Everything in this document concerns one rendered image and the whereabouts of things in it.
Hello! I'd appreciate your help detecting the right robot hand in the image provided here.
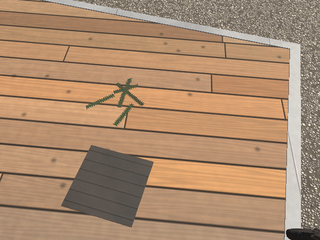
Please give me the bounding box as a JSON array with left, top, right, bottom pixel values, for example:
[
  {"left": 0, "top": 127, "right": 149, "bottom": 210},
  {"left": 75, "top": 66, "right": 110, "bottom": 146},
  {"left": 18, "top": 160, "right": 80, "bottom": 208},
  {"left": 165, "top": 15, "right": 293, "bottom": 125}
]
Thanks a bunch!
[{"left": 286, "top": 228, "right": 320, "bottom": 240}]

